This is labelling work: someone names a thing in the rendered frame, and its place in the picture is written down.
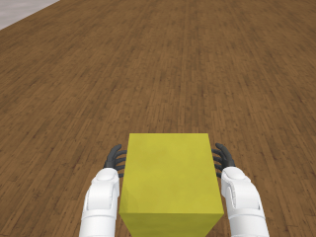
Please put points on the robot right forearm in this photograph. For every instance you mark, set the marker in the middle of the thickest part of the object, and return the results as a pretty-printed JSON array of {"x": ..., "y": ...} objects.
[{"x": 244, "y": 207}]

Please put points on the robot left forearm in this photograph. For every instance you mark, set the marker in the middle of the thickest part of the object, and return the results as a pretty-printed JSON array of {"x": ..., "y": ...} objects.
[{"x": 100, "y": 207}]

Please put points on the robot right hand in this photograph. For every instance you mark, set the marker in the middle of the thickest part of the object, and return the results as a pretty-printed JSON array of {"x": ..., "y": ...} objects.
[{"x": 225, "y": 158}]

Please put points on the carton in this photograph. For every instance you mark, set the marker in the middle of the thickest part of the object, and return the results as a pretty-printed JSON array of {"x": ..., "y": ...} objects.
[{"x": 169, "y": 186}]

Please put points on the robot left hand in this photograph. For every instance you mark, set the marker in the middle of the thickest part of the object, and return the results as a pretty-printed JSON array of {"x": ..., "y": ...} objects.
[{"x": 112, "y": 160}]

